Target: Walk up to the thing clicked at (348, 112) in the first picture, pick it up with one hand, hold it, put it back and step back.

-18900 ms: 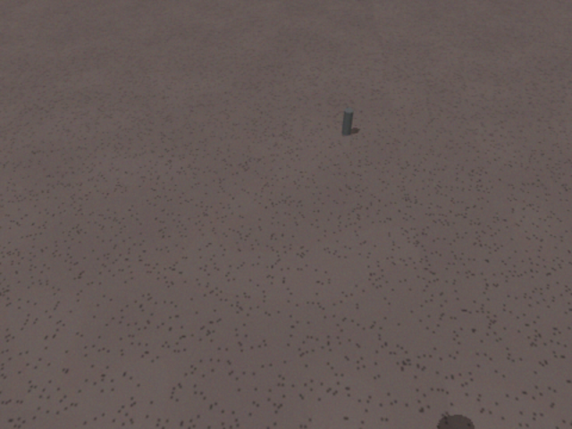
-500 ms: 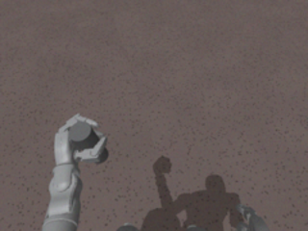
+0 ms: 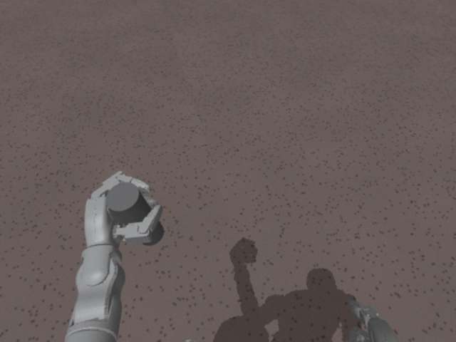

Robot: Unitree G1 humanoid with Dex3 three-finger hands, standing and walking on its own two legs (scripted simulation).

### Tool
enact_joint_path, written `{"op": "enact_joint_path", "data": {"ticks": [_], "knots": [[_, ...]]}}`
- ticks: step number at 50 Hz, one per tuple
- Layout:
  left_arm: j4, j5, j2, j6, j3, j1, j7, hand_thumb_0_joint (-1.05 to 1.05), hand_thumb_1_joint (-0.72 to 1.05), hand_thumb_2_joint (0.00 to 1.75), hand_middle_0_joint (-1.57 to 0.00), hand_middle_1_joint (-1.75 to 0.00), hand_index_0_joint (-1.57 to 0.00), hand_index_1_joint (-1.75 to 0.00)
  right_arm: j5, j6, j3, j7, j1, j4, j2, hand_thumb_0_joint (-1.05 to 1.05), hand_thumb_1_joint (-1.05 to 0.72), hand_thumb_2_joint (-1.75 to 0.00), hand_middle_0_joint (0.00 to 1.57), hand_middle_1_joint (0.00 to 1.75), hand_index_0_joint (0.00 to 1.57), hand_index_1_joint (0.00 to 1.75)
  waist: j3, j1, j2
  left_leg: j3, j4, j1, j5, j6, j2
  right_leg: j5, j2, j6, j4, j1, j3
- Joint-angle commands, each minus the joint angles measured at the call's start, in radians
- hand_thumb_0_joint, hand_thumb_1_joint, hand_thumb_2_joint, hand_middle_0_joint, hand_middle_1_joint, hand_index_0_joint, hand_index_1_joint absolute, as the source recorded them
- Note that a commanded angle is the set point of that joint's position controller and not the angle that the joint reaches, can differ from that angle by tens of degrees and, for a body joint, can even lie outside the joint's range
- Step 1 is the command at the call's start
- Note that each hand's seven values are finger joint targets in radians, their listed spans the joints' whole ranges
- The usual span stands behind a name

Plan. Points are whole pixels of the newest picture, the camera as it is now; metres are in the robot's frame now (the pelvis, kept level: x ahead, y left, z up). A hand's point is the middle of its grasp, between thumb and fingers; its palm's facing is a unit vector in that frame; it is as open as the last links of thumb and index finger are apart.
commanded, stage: hold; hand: left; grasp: from the side
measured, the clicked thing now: (138, 217) +0.33 +0.18 +0.03
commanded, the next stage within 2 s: crouch in 1.92 s
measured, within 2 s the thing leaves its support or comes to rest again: neither
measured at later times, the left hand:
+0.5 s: hand (139, 215) +0.32 +0.17 +0.05, palm faces +0.15 -0.99 +0.00, open 7.0 cm
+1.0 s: hand (139, 214) +0.33 +0.17 +0.05, palm faces +0.15 -0.99 +0.00, open 7.0 cm
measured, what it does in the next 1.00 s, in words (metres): stands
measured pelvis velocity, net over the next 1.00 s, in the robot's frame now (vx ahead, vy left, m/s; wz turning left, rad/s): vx -0.01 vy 0.00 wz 0.00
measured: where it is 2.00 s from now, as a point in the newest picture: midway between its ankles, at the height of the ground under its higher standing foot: outside the picture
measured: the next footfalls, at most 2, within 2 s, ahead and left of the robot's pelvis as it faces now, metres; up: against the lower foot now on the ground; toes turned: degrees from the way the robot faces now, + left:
none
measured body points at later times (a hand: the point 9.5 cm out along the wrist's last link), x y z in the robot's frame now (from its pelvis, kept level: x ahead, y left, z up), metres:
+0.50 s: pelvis -0.01 +0.00 +0.00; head +0.04 +0.00 +0.45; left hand +0.31 +0.22 +0.05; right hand +0.13 -0.24 -0.11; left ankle +0.01 +0.13 -0.70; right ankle -0.01 -0.13 -0.70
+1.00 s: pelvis -0.01 +0.00 +0.00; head +0.04 +0.00 +0.45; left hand +0.31 +0.22 +0.05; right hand +0.13 -0.25 -0.11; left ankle +0.01 +0.13 -0.70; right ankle -0.01 -0.13 -0.70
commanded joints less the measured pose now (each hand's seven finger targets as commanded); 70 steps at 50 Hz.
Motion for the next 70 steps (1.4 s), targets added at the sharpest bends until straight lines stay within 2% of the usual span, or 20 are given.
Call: {"op": "enact_joint_path", "data": {"ticks": [1, 4, 6, 8, 9, 14, 15, 21, 24, 26, 30, 37, 39, 42, 49, 56, 58, 62, 65, 70], "knots": [[-0.212, -0.007, 0.106, -0.079, 0.025, -0.270, 0.000, 0.00, 0.44, 1.20, -1.28, -1.35, -1.29, -1.35, -0.002, -0.039, -0.051, -0.006, -0.016, -0.123, -0.131, 0.00, -0.90, -0.90, 0.20, 0.30, 0.20, 0.30, -0.265, -0.016, -0.007, 0.002, -0.108, 0.176, 0.297, 0.023, -0.029, 0.343, 0.031, -0.016, -0.107, 0.089, -0.008], [-0.223, -0.014, 0.126, -0.085, 0.052, -0.273, -0.003, 0.00, 0.44, 1.20, -1.28, -1.36, -1.29, -1.35, -0.004, -0.043, -0.050, -0.005, -0.014, -0.120, -0.130, 0.00, -0.90, -0.90, 0.20, 0.30, 0.20, 0.30, -0.288, -0.007, 0.006, 0.007, -0.103, 0.178, 0.299, 0.025, -0.032, 0.350, 0.027, -0.015, -0.111, 0.101, -0.004], [-0.202, -0.010, 0.103, -0.086, 0.024, -0.250, -0.009, 0.00, 0.44, 1.20, -1.30, -1.37, -1.31, -1.36, -0.004, -0.045, -0.051, -0.002, -0.019, -0.119, -0.131, 0.00, -0.91, -0.90, 0.20, 0.30, 0.20, 0.30, -0.260, -0.011, 0.005, 0.003, -0.102, 0.176, 0.322, 0.025, -0.029, 0.363, 0.030, -0.016, -0.102, 0.084, -0.007], [-0.224, -0.010, 0.135, -0.094, 0.056, -0.249, -0.006, 0.00, 0.43, 1.20, -1.28, -1.35, -1.29, -1.35, -0.004, -0.042, -0.052, -0.002, -0.012, -0.120, -0.131, 0.00, -0.91, -0.90, 0.20, 0.30, 0.20, 0.30, -0.316, -0.002, 0.006, 0.005, -0.093, 0.199, 0.357, 0.027, -0.031, 0.397, 0.028, -0.014, -0.102, 0.113, -0.005], [-0.180, -0.010, 0.097, -0.087, 0.022, -0.221, -0.010, 0.00, 0.43, 1.19, -1.28, -1.35, -1.30, -1.35, -0.004, -0.043, -0.052, -0.001, -0.008, -0.118, -0.132, 0.00, -0.90, -0.90, 0.20, 0.30, 0.20, 0.30, -0.289, -0.015, -0.008, 0.003, -0.095, 0.196, 0.359, 0.028, -0.030, 0.398, 0.030, -0.013, -0.102, 0.104, -0.007], [-0.245, -0.009, 0.146, -0.110, 0.065, -0.297, -0.002, 0.00, 0.46, 1.19, -1.27, -1.33, -1.28, -1.33, -0.004, -0.041, -0.049, -0.001, -0.025, -0.123, -0.127, 0.00, -0.91, -0.90, 0.20, 0.30, 0.20, 0.30, -0.302, 0.002, 0.016, 0.011, -0.104, 0.179, 0.278, 0.024, -0.034, 0.332, 0.025, -0.016, -0.115, 0.103, 0.002], [-0.209, -0.008, 0.106, -0.106, 0.030, -0.274, -0.005, 0.00, 0.47, 1.20, -1.28, -1.34, -1.29, -1.34, -0.005, -0.044, -0.048, -0.001, -0.034, -0.129, -0.129, 0.00, -0.90, -0.90, 0.20, 0.30, 0.20, 0.30, -0.263, -0.011, -0.004, 0.009, -0.111, 0.166, 0.251, 0.022, -0.033, 0.307, 0.027, -0.018, -0.114, 0.087, -0.002], [-0.192, -0.009, 0.137, -0.107, 0.061, -0.246, -0.005, 0.00, 0.44, 1.19, -1.28, -1.35, -1.29, -1.34, -0.002, -0.044, -0.052, -0.001, -0.034, -0.126, -0.134, 0.00, -0.91, -0.90, 0.20, 0.30, 0.20, 0.30, -0.257, 0.002, 0.011, -0.001, -0.126, 0.157, 0.232, 0.019, -0.031, 0.277, 0.030, -0.022, -0.113, 0.088, -0.009], [-0.202, -0.018, 0.089, -0.107, 0.020, -0.241, -0.009, 0.00, 0.45, 1.20, -1.29, -1.36, -1.30, -1.35, 0.001, -0.045, -0.049, 0.000, -0.037, -0.131, -0.129, 0.00, -0.91, -0.90, 0.20, 0.30, 0.20, 0.30, -0.239, -0.005, -0.012, 0.005, -0.129, 0.152, 0.212, 0.020, -0.032, 0.266, 0.028, -0.020, -0.123, 0.088, -0.008], [-0.235, -0.013, 0.128, -0.108, 0.041, -0.276, -0.006, 0.00, 0.44, 1.19, -1.28, -1.35, -1.30, -1.34, 0.001, -0.049, -0.052, -0.004, -0.032, -0.126, -0.136, 0.00, -0.91, -0.90, 0.20, 0.30, 0.20, 0.30, -0.275, -0.004, 0.007, 0.004, -0.130, 0.177, 0.229, 0.020, -0.032, 0.279, 0.028, -0.021, -0.120, 0.093, -0.007], [-0.188, -0.020, 0.098, -0.101, 0.032, -0.230, -0.007, 0.00, 0.41, 1.20, -1.28, -1.35, -1.29, -1.35, 0.000, -0.055, -0.048, -0.006, -0.028, -0.117, -0.129, 0.00, -0.91, -0.90, 0.20, 0.30, 0.20, 0.30, -0.252, -0.012, -0.028, 0.008, -0.109, 0.166, 0.269, 0.028, -0.034, 0.334, 0.023, -0.011, -0.119, 0.086, -0.002], [-0.178, -0.007, 0.133, -0.113, 0.060, -0.265, -0.003, 0.00, 0.45, 1.20, -1.26, -1.33, -1.27, -1.33, -0.004, -0.053, -0.049, -0.008, -0.042, -0.115, -0.129, 0.00, -0.90, -0.90, 0.20, 0.30, 0.20, 0.30, -0.238, -0.004, -0.011, 0.012, -0.116, 0.147, 0.210, 0.025, -0.038, 0.275, 0.021, -0.015, -0.130, 0.075, 0.002], [-0.221, -0.009, 0.145, -0.121, 0.064, -0.295, -0.004, 0.00, 0.46, 1.20, -1.26, -1.33, -1.27, -1.33, -0.007, -0.051, -0.048, -0.008, -0.030, -0.116, -0.128, 0.00, -0.90, -0.90, 0.20, 0.30, 0.20, 0.30, -0.305, -0.005, -0.003, 0.013, -0.106, 0.169, 0.255, 0.027, -0.040, 0.326, 0.020, -0.013, -0.122, 0.118, 0.006], [-0.169, -0.013, 0.094, -0.107, 0.020, -0.260, -0.012, 0.00, 0.45, 1.23, -1.28, -1.37, -1.29, -1.36, -0.003, -0.053, -0.051, -0.007, -0.021, -0.109, -0.135, 0.00, -0.90, -0.90, 0.20, 0.30, 0.20, 0.30, -0.268, -0.019, -0.010, 0.008, -0.106, 0.182, 0.298, 0.029, -0.034, 0.360, 0.025, -0.013, -0.115, 0.086, 0.000], [-0.254, -0.017, 0.135, -0.119, 0.049, -0.287, -0.007, 0.00, 0.42, 1.21, -1.28, -1.36, -1.29, -1.35, 0.002, -0.054, -0.053, -0.003, -0.037, -0.125, -0.135, 0.00, -0.91, -0.90, 0.20, 0.30, 0.20, 0.30, -0.303, 0.005, 0.020, 0.010, -0.120, 0.198, 0.273, 0.022, -0.037, 0.325, 0.023, -0.018, -0.121, 0.107, -0.002], [-0.187, -0.007, 0.107, -0.108, 0.021, -0.274, -0.005, 0.00, 0.41, 1.20, -1.27, -1.34, -1.28, -1.34, -0.001, -0.050, -0.051, -0.004, -0.021, -0.115, -0.134, 0.00, -0.90, -0.90, 0.20, 0.30, 0.20, 0.30, -0.248, -0.023, -0.002, 0.000, -0.119, 0.182, 0.278, 0.024, -0.028, 0.321, 0.030, -0.019, -0.115, 0.073, -0.009], [-0.191, -0.017, 0.119, -0.113, 0.049, -0.273, -0.003, 0.00, 0.43, 1.21, -1.26, -1.34, -1.27, -1.34, -0.001, -0.052, -0.054, -0.003, -0.019, -0.111, -0.135, 0.00, -0.91, -0.90, 0.20, 0.30, 0.20, 0.30, -0.268, -0.011, -0.022, -0.001, -0.113, 0.174, 0.280, 0.027, -0.029, 0.329, 0.027, -0.016, -0.113, 0.091, -0.008], [-0.207, -0.008, 0.101, -0.106, 0.014, -0.281, -0.007, 0.00, 0.44, 1.22, -1.27, -1.35, -1.28, -1.35, 0.000, -0.051, -0.055, -0.001, -0.011, -0.113, -0.137, 0.00, -0.91, -0.90, 0.20, 0.30, 0.20, 0.30, -0.286, -0.014, 0.003, 0.002, -0.111, 0.201, 0.332, 0.026, -0.029, 0.376, 0.027, -0.017, -0.110, 0.099, -0.006], [-0.199, -0.009, 0.143, -0.113, 0.060, -0.300, -0.007, 0.00, 0.41, 1.22, -1.27, -1.35, -1.28, -1.35, 0.001, -0.047, -0.053, 0.002, -0.027, -0.113, -0.131, 0.00, -0.91, -0.90, 0.20, 0.30, 0.20, 0.30, -0.257, 0.004, 0.014, 0.001, -0.125, 0.173, 0.262, 0.022, -0.031, 0.302, 0.025, -0.020, -0.121, 0.087, -0.008], [-0.178, -0.013, 0.106, -0.120, 0.030, -0.248, -0.012, 0.00, 0.42, 1.20, -1.26, -1.35, -1.28, -1.34, -0.003, -0.048, -0.054, 0.003, -0.021, -0.119, -0.133, 0.00, -0.91, -0.90, 0.20, 0.30, 0.20, 0.30, -0.274, -0.007, 0.005, 0.000, -0.115, 0.182, 0.277, 0.023, -0.030, 0.315, 0.029, -0.021, -0.110, 0.086, -0.010]]}}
